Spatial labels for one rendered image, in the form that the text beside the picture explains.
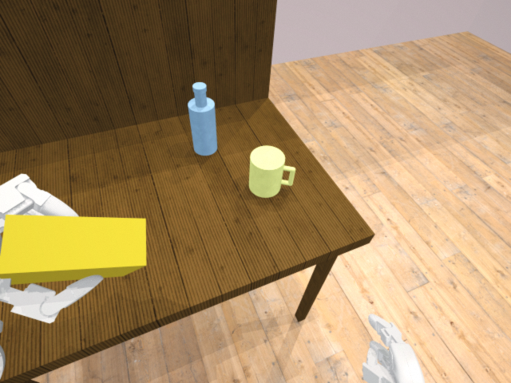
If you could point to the left robot hand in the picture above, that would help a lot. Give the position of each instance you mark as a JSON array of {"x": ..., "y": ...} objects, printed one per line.
[{"x": 20, "y": 196}]

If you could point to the table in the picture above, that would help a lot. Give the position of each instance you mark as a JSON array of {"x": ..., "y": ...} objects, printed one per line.
[{"x": 94, "y": 109}]

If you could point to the right robot hand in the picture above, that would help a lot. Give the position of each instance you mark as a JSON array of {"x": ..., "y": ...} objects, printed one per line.
[{"x": 398, "y": 364}]

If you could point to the sponge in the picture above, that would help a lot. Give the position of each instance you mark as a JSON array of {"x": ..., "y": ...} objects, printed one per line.
[{"x": 44, "y": 248}]

